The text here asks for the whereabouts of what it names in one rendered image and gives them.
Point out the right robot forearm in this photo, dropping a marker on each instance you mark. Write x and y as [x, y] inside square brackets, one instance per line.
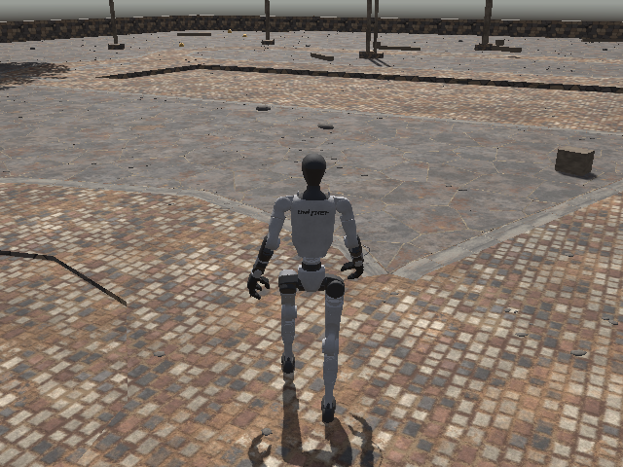
[356, 254]

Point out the right robot hand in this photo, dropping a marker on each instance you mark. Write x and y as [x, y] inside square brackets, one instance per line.
[350, 265]

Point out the left robot hand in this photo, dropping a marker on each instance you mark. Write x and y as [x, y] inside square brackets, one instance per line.
[252, 285]

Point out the left robot forearm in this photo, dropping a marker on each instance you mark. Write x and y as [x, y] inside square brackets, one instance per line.
[262, 260]

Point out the robot head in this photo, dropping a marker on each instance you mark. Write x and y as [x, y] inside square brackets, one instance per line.
[313, 167]

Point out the robot right upper arm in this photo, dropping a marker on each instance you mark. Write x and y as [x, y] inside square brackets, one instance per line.
[343, 206]

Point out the robot left upper arm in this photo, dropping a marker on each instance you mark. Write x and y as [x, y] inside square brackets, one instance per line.
[282, 205]

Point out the robot left foot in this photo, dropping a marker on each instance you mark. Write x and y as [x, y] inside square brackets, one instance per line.
[288, 366]

